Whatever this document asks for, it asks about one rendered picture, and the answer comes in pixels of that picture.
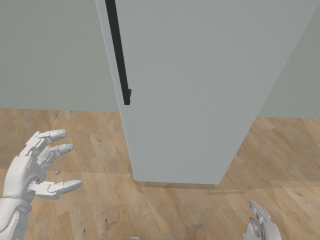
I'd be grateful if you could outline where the left robot forearm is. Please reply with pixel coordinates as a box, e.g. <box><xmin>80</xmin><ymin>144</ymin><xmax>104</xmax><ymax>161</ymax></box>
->
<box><xmin>0</xmin><ymin>196</ymin><xmax>32</xmax><ymax>240</ymax></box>

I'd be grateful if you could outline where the handle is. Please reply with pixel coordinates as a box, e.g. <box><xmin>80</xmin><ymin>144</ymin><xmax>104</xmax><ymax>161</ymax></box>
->
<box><xmin>105</xmin><ymin>0</ymin><xmax>132</xmax><ymax>105</ymax></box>

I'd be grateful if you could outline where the fridge door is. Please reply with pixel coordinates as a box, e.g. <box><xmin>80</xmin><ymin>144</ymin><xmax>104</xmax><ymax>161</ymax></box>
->
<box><xmin>97</xmin><ymin>0</ymin><xmax>320</xmax><ymax>185</ymax></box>

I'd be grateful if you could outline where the left robot hand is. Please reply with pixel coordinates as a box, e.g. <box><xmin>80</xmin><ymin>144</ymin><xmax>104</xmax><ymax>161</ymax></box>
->
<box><xmin>2</xmin><ymin>129</ymin><xmax>83</xmax><ymax>203</ymax></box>

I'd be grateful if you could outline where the right robot hand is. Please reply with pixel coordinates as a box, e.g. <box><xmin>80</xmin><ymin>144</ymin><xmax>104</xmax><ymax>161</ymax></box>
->
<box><xmin>243</xmin><ymin>200</ymin><xmax>282</xmax><ymax>240</ymax></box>

